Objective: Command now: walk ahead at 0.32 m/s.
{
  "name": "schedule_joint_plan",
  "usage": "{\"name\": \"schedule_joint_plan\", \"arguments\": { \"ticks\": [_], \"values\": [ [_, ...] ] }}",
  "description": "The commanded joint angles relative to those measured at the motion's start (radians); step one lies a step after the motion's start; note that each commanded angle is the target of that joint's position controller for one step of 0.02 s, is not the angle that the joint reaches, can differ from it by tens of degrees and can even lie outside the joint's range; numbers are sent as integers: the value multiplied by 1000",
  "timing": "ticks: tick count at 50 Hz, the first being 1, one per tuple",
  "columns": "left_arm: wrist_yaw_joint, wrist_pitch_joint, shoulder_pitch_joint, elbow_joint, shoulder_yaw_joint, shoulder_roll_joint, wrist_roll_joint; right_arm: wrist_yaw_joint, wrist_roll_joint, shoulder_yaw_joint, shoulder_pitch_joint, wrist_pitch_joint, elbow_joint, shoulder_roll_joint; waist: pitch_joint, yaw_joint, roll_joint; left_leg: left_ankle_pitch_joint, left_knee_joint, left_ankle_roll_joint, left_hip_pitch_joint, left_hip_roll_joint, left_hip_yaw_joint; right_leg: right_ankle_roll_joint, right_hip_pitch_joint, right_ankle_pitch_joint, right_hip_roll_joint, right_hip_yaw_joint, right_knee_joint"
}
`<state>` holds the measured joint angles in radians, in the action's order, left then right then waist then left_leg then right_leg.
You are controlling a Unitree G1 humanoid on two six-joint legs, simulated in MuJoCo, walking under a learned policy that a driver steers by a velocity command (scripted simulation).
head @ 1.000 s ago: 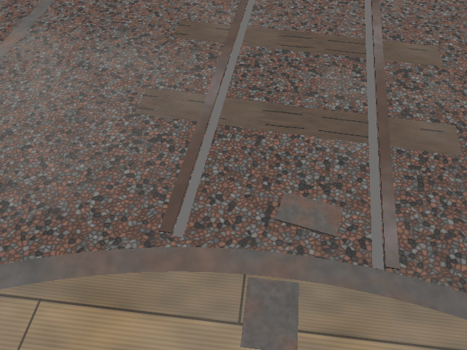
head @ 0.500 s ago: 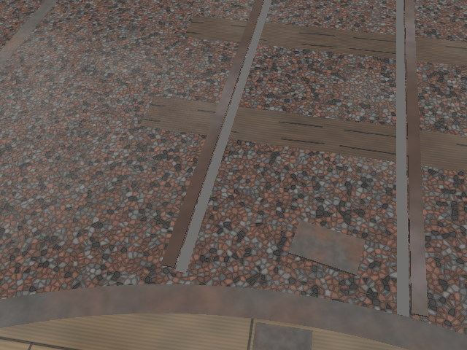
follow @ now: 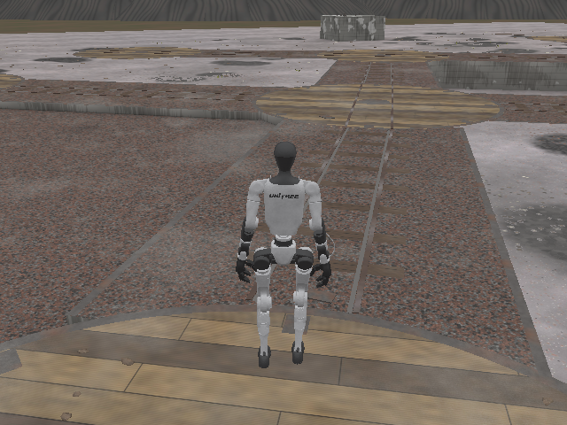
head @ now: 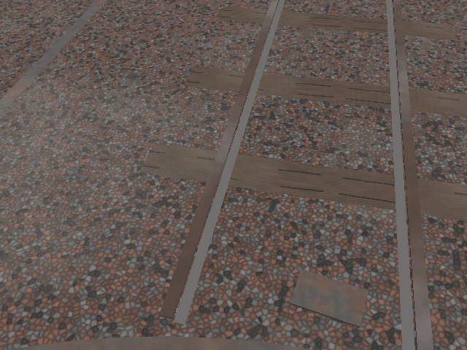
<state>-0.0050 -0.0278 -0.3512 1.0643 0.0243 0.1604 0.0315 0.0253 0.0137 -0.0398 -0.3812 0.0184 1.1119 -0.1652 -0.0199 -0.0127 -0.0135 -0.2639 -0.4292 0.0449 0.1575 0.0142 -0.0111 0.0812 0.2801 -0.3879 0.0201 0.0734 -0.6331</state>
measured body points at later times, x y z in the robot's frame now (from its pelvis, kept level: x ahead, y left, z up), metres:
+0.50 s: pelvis +0.21 +0.00 -0.02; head +0.24 +0.01 +0.43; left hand +0.08 +0.21 -0.15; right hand +0.42 -0.20 -0.12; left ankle +0.35 +0.09 -0.73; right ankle +0.02 -0.09 -0.74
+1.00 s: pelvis +0.47 -0.01 -0.01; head +0.50 -0.02 +0.44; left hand +0.71 +0.14 -0.13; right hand +0.34 -0.21 -0.16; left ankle +0.35 +0.09 -0.74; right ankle +0.59 -0.14 -0.71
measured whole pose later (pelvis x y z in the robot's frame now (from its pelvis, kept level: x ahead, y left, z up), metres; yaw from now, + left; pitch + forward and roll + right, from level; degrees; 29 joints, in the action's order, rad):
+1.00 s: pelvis +0.47 -0.01 -0.01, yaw -18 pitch +1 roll +1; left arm -0.06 -0.01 -0.01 0.85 0.05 0.18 0.03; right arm 0.03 0.02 -0.04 -0.44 0.10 1.04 -0.17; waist 0.07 -0.05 0.01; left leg -0.37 -0.26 0.02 -0.11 0.01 -0.33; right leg 0.12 0.58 -0.07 -0.04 0.13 -0.66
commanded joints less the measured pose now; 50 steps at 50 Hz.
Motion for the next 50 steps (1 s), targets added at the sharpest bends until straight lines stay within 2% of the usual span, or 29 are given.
{"name": "schedule_joint_plan", "arguments": {
  "ticks": [1,2,3,4,5,6,7,8,9,13,18,21,23,24,25,26,27,28,29,30,31,32,33,35,38,42,46,48,50],
  "values": [
    [-6,-35,-43,-41,10,21,-8,-3,-9,-32,56,17,-44,-137,152,62,-88,-374,239,147,180,-231,267,17,-53,17,-5,12,112],
    [-2,-38,-116,-9,14,17,-13,-5,-10,-34,77,18,-51,-128,150,90,-59,-368,175,128,259,-183,214,14,-185,40,27,27,182],
    [6,-44,-203,18,22,39,-9,-6,-6,-30,103,24,-67,-106,146,120,6,-335,49,103,366,-132,151,20,-319,4,-21,-54,249],
    [18,-51,-311,34,41,123,-2,-15,-11,-10,134,34,-103,-29,112,154,225,-267,-246,55,519,-14,2,68,-436,-243,-242,-402,439],
    [17,-43,-364,50,60,192,-9,-23,9,-13,171,39,-140,-49,154,161,305,-269,-440,53,655,28,-66,148,-419,-393,-401,-666,555],
    [19,-39,-283,30,50,148,-3,-33,33,-25,200,41,-148,-101,202,108,157,-187,-556,63,651,-40,1,165,-321,-379,-402,-651,547],
    [14,-43,-216,2,39,120,-6,-44,32,-24,194,47,-137,-88,189,72,64,-106,-572,65,604,-59,24,127,-284,-225,-338,-531,529],
    [15,-48,-170,-11,44,136,-6,-52,22,-19,166,49,-132,-57,159,44,114,-61,-574,51,582,-69,13,134,-256,-217,-332,-516,555],
    [20,-57,-138,-23,36,109,-15,-59,24,-24,174,49,-130,-76,159,28,79,-1,-568,35,563,-87,12,116,-245,-123,-294,-444,577],
    [24,-77,-213,14,20,81,-16,-62,21,-21,234,33,-148,-57,140,31,77,110,-512,1,584,-74,-35,99,-292,230,-223,-256,535],
    [24,-83,-251,28,12,89,-11,-62,8,-3,444,31,-238,-42,163,69,112,192,-278,-10,516,-47,-89,109,-266,507,-204,-163,505],
    [26,-82,-252,34,17,110,-10,-60,3,-5,491,35,-273,-67,168,68,119,184,-193,14,443,-34,-88,114,-288,621,-229,-189,464],
    [27,-80,-205,25,23,134,-9,-51,1,-14,429,44,-269,-91,138,24,113,151,-147,40,329,-10,-83,97,-301,800,-238,-186,381],
    [26,-80,-183,21,27,148,-11,-43,0,-24,340,51,-245,-110,91,-14,109,133,-120,53,210,17,-88,82,-300,927,-226,-175,284],
    [22,-78,-162,17,30,154,-16,-33,3,-39,182,62,-196,-136,7,-82,76,160,-59,71,13,38,-98,62,-262,956,-184,-143,106],
    [17,-78,-154,1,27,140,-23,-20,24,-60,18,74,-159,-194,-97,-140,39,99,-47,100,-244,-82,22,46,-90,732,-135,-126,-129],
    [13,-74,-229,-27,6,28,-38,-15,51,-79,-94,78,-159,-291,-257,-113,-136,-86,-2,149,-495,-393,409,21,161,102,-23,-70,-465],
    [14,-65,-286,-15,25,62,-50,-23,29,-84,-50,59,-163,-297,-300,-84,-218,-215,188,232,-466,-481,731,22,306,-121,45,-111,-661],
    [16,-52,-185,-33,37,107,-30,-25,14,-63,83,55,-192,-210,-124,-36,-85,-333,215,194,-308,-436,591,32,359,-16,-43,-133,-700],
    [8,-52,-94,-56,38,97,-19,-29,5,-45,170,64,-210,-139,-11,-25,-23,-239,244,163,-147,-387,437,32,345,69,-75,-127,-654],
    [2,-47,-70,-61,39,72,-15,-29,9,-37,194,74,-206,-113,34,0,-17,-106,263,133,-56,-343,316,30,304,107,-100,-128,-613],
    [-5,-34,-63,-65,44,66,0,-22,5,-29,176,81,-189,-86,57,23,-26,-5,272,105,5,-298,214,28,267,119,-119,-131,-579],
    [-12,-21,-83,-67,44,48,4,-17,6,-25,150,88,-175,-78,49,39,-53,67,271,102,23,-297,158,23,244,124,-121,-122,-568],
    [-18,-1,-47,-89,47,37,5,-14,-2,-23,93,104,-156,-78,59,48,-48,171,282,104,17,-288,82,17,281,153,-125,-109,-554],
    [-30,13,70,-139,47,43,4,-10,3,-25,42,110,-145,-98,87,42,-41,240,298,100,-16,-276,-14,7,393,260,-137,-90,-494],
    [-47,9,233,-202,35,41,-2,-7,4,-18,-7,111,-134,-101,124,19,-37,360,294,85,-37,-244,-128,-4,401,394,-116,-35,-257],
    [-58,6,364,-256,25,48,-1,4,5,-23,-82,104,-113,-136,140,-17,-42,493,273,75,-150,-270,-193,17,362,396,-89,46,-72],
    [-59,5,384,-271,27,60,3,11,7,-25,-104,92,-103,-147,135,-15,-48,644,217,70,-226,-283,-225,42,337,333,-62,73,-24],
    [-52,7,347,-266,36,79,5,17,9,-32,-103,80,-102,-171,98,9,-76,937,97,65,-281,-287,-260,79,255,232,0,115,-6]
  ]
}}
